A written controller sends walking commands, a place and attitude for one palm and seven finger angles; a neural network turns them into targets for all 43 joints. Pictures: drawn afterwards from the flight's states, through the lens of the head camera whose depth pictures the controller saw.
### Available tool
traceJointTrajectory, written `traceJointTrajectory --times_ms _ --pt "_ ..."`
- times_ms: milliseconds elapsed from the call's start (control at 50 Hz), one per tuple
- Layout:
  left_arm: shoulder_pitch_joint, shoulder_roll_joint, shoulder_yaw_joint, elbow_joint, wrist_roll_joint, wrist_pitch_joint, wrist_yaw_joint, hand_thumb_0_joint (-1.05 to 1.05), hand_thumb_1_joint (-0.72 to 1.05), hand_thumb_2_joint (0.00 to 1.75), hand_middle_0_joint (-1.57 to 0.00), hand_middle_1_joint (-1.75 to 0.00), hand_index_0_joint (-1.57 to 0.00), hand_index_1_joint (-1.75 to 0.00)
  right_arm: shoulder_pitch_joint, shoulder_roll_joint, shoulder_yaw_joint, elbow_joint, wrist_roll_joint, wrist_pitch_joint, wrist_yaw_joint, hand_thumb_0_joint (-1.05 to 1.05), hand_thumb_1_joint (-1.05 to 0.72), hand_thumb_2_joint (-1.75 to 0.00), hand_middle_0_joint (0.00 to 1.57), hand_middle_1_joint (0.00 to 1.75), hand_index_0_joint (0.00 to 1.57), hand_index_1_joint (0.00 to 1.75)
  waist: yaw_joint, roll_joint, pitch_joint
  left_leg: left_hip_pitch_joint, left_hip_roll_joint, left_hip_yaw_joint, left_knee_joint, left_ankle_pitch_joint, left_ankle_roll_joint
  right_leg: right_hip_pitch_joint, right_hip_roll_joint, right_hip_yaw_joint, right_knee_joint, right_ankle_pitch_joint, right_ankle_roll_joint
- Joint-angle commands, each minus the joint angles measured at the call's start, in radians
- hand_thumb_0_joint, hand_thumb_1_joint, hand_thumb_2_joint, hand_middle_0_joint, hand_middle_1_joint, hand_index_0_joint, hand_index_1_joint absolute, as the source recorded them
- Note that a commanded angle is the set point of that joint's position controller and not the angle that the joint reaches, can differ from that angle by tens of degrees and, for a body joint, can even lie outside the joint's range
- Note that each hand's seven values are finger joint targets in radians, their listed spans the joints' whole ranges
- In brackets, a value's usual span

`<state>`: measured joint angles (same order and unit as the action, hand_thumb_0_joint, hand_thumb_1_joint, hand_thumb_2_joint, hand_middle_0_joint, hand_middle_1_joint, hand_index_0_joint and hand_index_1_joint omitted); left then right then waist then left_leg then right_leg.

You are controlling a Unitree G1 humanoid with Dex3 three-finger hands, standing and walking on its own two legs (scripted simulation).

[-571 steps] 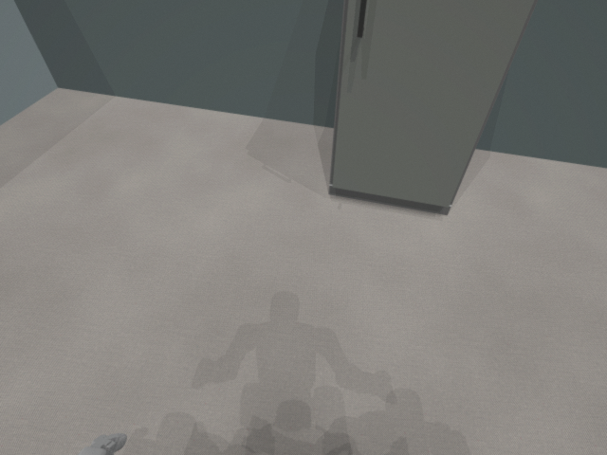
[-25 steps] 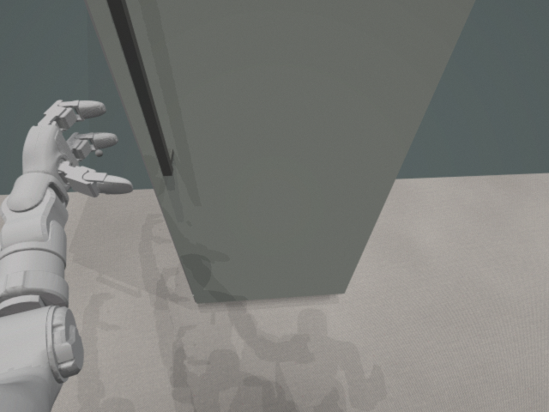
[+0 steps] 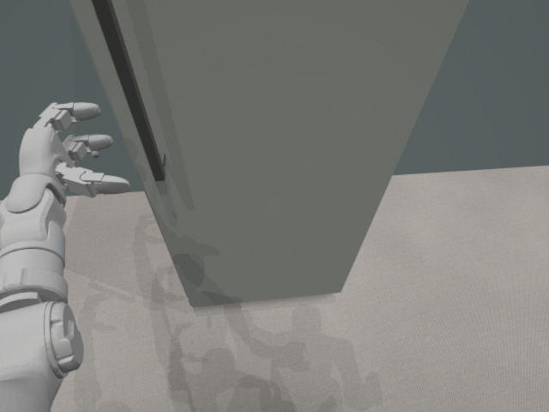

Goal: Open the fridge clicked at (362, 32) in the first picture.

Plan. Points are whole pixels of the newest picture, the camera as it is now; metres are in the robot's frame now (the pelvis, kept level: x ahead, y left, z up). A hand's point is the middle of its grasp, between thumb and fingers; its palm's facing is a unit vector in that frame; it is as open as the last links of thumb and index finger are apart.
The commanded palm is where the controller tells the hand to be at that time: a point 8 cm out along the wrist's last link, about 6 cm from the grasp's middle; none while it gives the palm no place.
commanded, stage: move the hooked fingers beside the handle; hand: left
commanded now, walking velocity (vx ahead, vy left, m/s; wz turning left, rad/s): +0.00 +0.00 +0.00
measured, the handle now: (119, 38) +0.52 +0.19 +0.27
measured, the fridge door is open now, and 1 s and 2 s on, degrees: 0 0 0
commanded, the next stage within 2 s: feel for the door with the fingertips in 0.48 s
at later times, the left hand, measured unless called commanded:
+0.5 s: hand (100, 150) +0.44 +0.24 +0.16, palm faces +0.15 -0.99 -0.02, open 14.0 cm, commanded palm +0.42 +0.29 +0.14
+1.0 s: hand (130, 144) +0.47 +0.21 +0.14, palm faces +0.12 -0.99 +0.00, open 14.0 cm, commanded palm +0.44 +0.26 +0.14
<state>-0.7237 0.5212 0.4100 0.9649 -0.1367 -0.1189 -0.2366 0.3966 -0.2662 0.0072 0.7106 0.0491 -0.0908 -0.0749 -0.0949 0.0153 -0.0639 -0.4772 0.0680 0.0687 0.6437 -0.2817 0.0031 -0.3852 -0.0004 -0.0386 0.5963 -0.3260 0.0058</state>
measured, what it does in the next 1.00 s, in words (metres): stands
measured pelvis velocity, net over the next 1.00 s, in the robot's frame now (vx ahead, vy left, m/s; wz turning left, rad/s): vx -0.01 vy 0.00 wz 0.01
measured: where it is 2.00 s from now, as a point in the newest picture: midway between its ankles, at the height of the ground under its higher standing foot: outside the picture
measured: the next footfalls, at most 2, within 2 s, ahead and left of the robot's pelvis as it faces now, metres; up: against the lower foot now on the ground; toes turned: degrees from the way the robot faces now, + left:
none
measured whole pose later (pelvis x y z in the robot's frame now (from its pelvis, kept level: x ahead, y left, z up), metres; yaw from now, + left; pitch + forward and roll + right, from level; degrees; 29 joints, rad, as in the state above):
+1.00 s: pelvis -0.01 +0.00 +0.00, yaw +0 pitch +9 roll -2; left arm -0.84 0.47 0.37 1.04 -0.11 -0.16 -0.16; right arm 0.38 -0.27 0.01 0.72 0.03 -0.11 -0.06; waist -0.12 0.02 -0.06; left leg -0.55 0.07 0.06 0.68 -0.28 0.00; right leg -0.45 0.00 -0.05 0.63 -0.33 0.00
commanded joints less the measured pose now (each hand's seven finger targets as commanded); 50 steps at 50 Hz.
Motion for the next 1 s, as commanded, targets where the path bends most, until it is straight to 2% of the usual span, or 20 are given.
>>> traceJointTrajectory --times_ms 0,40,100,180,240,360,400,440,500,540,580,620,680,720,780,820,860,880,940,980 --pt "-0.548 0.235 -0.024 -0.287 -0.027 -0.091 -0.001 0.0 -0.5 0.3 -0.3 -1.2 -0.3 -1.2 0.006 -0.176 -0.064 -0.085 0.009 -0.04 -0.019 0.0 -0.9 -0.9 0.2 0.3 0.2 0.3 -0.014 0.095 -0.278 0.298 -0.032 -0.078 -0.056 0.25 0.016 -0.039 0.044 0.009 -0.074 0.269 -0.015" --pt "-0.565 0.193 -0.057 -0.275 -0.032 -0.087 -0.003 0.0 -0.5 0.3 -0.3 -1.2 -0.3 -1.2 0.0 -0.171 -0.062 -0.079 0.01 -0.044 -0.021 0.0 -0.9 -0.9 0.2 0.3 0.2 0.3 -0.018 0.12 -0.275 0.312 -0.031 -0.087 -0.062 0.22 0.012 -0.064 0.043 0.005 -0.079 0.228 -0.017" --pt "-0.539 0.238 -0.013 -0.204 -0.034 -0.064 -0.002 0.0 -0.5 0.3 -0.3 -1.2 -0.3 -1.2 0.008 -0.18 -0.062 -0.068 0.009 -0.043 -0.024 0.0 -0.9 -0.9 0.2 0.3 0.2 0.3 -0.007 0.067 -0.286 0.288 -0.035 -0.087 -0.06 0.214 0.016 -0.042 0.038 0.004 -0.078 0.236 -0.018" --pt "-0.532 0.189 -0.054 -0.203 -0.025 -0.052 0.003 0.0 -0.5 0.3 -0.3 -1.2 -0.3 -1.2 -0.003 -0.171 -0.056 -0.079 0.007 -0.045 -0.019 0.0 -0.9 -0.9 0.2 0.3 0.2 0.3 -0.002 0.091 -0.317 0.294 -0.041 -0.083 -0.053 0.241 0.014 -0.029 0.032 0.003 -0.067 0.264 -0.017" --pt "-0.548 0.235 -0.014 -0.152 -0.024 -0.057 0.017 0.0 -0.5 0.3 -0.3 -1.2 -0.3 -1.2 -0.002 -0.176 -0.053 -0.08 0.006 -0.04 -0.019 0.0 -0.9 -0.9 0.2 0.3 0.2 0.3 -0.003 0.021 -0.272 0.239 -0.041 -0.079 -0.057 0.19 0.018 -0.027 0.03 0.007 -0.074 0.242 -0.014" --pt "-0.549 0.304 0.03 -0.195 -0.007 -0.115 0.025 0.0 -0.5 0.3 -0.3 -1.2 -0.3 -1.2 -0.001 -0.177 -0.053 -0.089 0.0 -0.042 -0.016 0.0 -0.9 -0.9 0.2 0.3 0.2 0.3 0.013 0.051 -0.35 0.251 -0.047 -0.066 -0.038 0.24 0.022 0.026 0.029 0.021 -0.053 0.312 -0.013" --pt "-0.522 0.31 0.03 -0.174 -0.005 -0.115 0.014 0.0 -0.5 0.3 -0.3 -1.2 -0.3 -1.2 -0.011 -0.173 -0.051 -0.092 0.005 -0.038 -0.017 0.0 -0.9 -0.9 0.2 0.3 0.2 0.3 0.018 0.067 -0.329 0.231 -0.047 -0.059 -0.043 0.224 0.02 0.031 0.027 0.025 -0.056 0.312 -0.013" --pt "-0.531 0.258 -0.013 -0.154 -0.01 -0.105 0.0 0.0 -0.5 0.3 -0.3 -1.2 -0.3 -1.2 -0.012 -0.171 -0.051 -0.091 0.008 -0.04 -0.017 0.0 -0.9 -0.9 0.2 0.3 0.2 0.3 0.002 0.061 -0.288 0.223 -0.048 -0.058 -0.047 0.197 0.021 0.004 0.029 0.023 -0.066 0.289 -0.01" --pt "-0.539 0.3 0.015 -0.116 -0.024 -0.086 -0.018 0.0 -0.5 0.3 -0.3 -1.2 -0.3 -1.2 -0.001 -0.184 -0.053 -0.084 0.011 -0.036 -0.023 0.0 -0.9 -0.9 0.2 0.3 0.2 0.3 -0.003 0.028 -0.267 0.199 -0.047 -0.059 -0.048 0.174 0.026 0.001 0.026 0.028 -0.076 0.28 -0.008" --pt "-0.561 0.297 0.004 -0.097 -0.033 -0.076 -0.031 0.0 -0.5 0.3 -0.3 -1.2 -0.3 -1.2 -0.001 -0.186 -0.051 -0.083 0.014 -0.032 -0.028 0.0 -0.9 -0.9 0.2 0.3 0.2 0.3 -0.015 0.012 -0.245 0.179 -0.048 -0.056 -0.049 0.142 0.028 -0.013 0.024 0.033 -0.086 0.25 -0.004" --pt "-0.587 0.303 0.006 -0.105 -0.034 -0.087 -0.034 0.0 -0.5 0.3 -0.3 -1.2 -0.3 -1.2 0.009 -0.186 -0.052 -0.077 0.01 -0.035 -0.029 0.0 -0.9 -0.9 0.2 0.3 0.2 0.3 -0.018 0.006 -0.272 0.18 -0.049 -0.06 -0.045 0.147 0.029 -0.007 0.022 0.036 -0.082 0.254 -0.002" --pt "-0.62 0.26 -0.037 -0.122 -0.031 -0.1 -0.035 0.0 -0.5 0.3 -0.3 -1.2 -0.3 -1.2 0.01 -0.181 -0.051 -0.073 0.01 -0.038 -0.027 0.0 -0.9 -0.9 0.2 0.3 0.2 0.3 -0.029 0.052 -0.27 0.199 -0.047 -0.066 -0.042 0.142 0.025 -0.039 0.026 0.032 -0.078 0.231 -0.006" --pt "-0.648 0.224 -0.06 -0.155 -0.031 -0.122 -0.023 0.0 -0.5 0.3 -0.3 -1.2 -0.3 -1.2 0.021 -0.18 -0.058 -0.062 0.005 -0.046 -0.023 0.0 -0.9 -0.9 0.2 0.3 0.2 0.3 -0.036 0.094 -0.312 0.243 -0.041 -0.082 -0.033 0.145 0.022 -0.073 0.031 0.025 -0.07 0.198 -0.01" --pt "-0.653 0.22 -0.056 -0.123 -0.035 -0.115 -0.013 0.0 -0.5 0.3 -0.3 -1.2 -0.3 -1.2 0.026 -0.183 -0.059 -0.053 0.006 -0.047 -0.022 0.0 -0.9 -0.9 0.2 0.3 0.2 0.3 -0.039 0.072 -0.303 0.23 -0.039 -0.088 -0.035 0.121 0.02 -0.087 0.032 0.02 -0.073 0.167 -0.01" --pt "-0.658 0.234 -0.031 -0.096 -0.031 -0.1 0.009 0.0 -0.5 0.3 -0.3 -1.2 -0.3 -1.2 0.034 -0.185 -0.059 -0.049 0.002 -0.049 -0.019 0.0 -0.9 -0.9 0.2 0.3 0.2 0.3 -0.031 0.045 -0.323 0.214 -0.04 -0.088 -0.038 0.124 0.02 -0.069 0.031 0.016 -0.068 0.173 -0.009" --pt "-0.656 0.234 -0.024 -0.102 -0.015 -0.093 0.032 0.0 -0.5 0.3 -0.3 -1.2 -0.3 -1.2 0.038 -0.179 -0.057 -0.052 -0.004 -0.05 -0.014 0.0 -0.9 -0.9 0.2 0.3 0.2 0.3 -0.023 0.078 -0.344 0.227 -0.041 -0.086 -0.034 0.156 0.019 -0.066 0.032 0.013 -0.058 0.197 -0.01" --pt "-0.62 0.287 0.025 -0.138 0.006 -0.105 0.057 0.0 -0.5 0.3 -0.3 -1.2 -0.3 -1.2 0.046 -0.18 -0.059 -0.059 -0.011 -0.048 -0.007 0.0 -0.9 -0.9 0.2 0.3 0.2 0.3 0.003 0.096 -0.388 0.239 -0.043 -0.083 -0.025 0.213 0.017 -0.03 0.034 0.011 -0.042 0.245 -0.015" --pt "-0.613 0.244 -0.005 -0.169 0.01 -0.111 0.063 0.0 -0.5 0.3 -0.3 -1.2 -0.3 -1.2 0.038 -0.172 -0.058 -0.071 -0.01 -0.05 -0.001 0.0 -0.9 -0.9 0.2 0.3 0.2 0.3 0.003 0.121 -0.408 0.263 -0.042 -0.082 -0.026 0.232 0.014 -0.033 0.035 0.01 -0.037 0.259 -0.015" --pt "-0.607 0.201 -0.03 -0.178 0.016 -0.117 0.083 0.0 -0.5 0.3 -0.3 -1.2 -0.3 -1.2 0.033 -0.168 -0.06 -0.072 -0.01 -0.05 0.004 0.0 -0.9 -0.9 0.2 0.3 0.2 0.3 -0.013 0.093 -0.363 0.261 -0.034 -0.082 -0.026 0.241 0.011 -0.051 0.043 0.004 -0.037 0.262 -0.014" --pt "-0.612 0.221 -0.007 -0.151 0.012 -0.113 0.089 0.0 -0.5 0.3 -0.3 -1.2 -0.3 -1.2 0.036 -0.174 -0.063 -0.068 -0.009 -0.048 0.002 0.0 -0.9 -0.9 0.2 0.3 0.2 0.3 -0.017 0.042 -0.339 0.237 -0.033 -0.078 -0.026 0.228 0.017 -0.046 0.044 0.008 -0.042 0.266 -0.011"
